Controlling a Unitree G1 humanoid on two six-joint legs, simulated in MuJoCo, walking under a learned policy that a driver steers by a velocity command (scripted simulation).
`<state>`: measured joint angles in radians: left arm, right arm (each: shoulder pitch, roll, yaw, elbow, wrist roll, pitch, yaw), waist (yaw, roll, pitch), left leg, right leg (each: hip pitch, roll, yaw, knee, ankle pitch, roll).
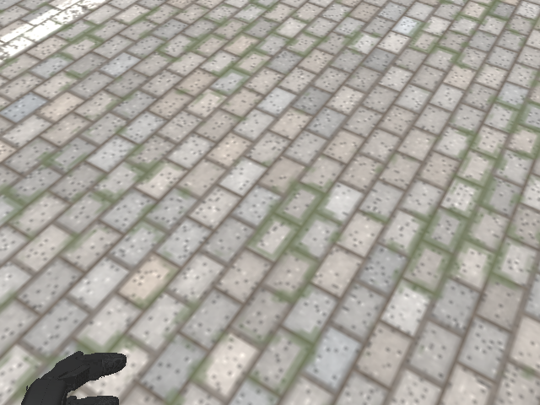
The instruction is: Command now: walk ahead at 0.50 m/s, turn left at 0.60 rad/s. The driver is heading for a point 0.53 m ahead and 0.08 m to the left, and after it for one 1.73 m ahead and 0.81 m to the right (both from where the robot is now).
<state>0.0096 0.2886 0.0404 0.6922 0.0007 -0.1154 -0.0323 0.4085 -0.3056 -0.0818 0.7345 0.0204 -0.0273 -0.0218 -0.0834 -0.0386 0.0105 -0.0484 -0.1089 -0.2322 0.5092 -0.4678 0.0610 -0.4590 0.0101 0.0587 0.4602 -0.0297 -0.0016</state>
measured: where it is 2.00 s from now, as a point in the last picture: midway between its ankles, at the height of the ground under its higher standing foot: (192, 394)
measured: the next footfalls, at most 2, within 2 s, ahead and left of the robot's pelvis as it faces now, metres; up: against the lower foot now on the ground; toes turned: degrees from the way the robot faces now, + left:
left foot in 0.52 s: +0.40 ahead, +0.19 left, +0.00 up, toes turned +21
right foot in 1.00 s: +0.62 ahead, +0.04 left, +0.00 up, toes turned +11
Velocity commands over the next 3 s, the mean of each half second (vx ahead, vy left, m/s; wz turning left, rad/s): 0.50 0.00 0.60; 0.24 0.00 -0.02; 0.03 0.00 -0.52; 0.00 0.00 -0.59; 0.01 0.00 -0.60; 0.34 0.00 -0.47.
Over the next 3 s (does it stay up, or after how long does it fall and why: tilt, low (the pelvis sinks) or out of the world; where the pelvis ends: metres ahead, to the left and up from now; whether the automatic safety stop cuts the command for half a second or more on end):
stays up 0.58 0.00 0.02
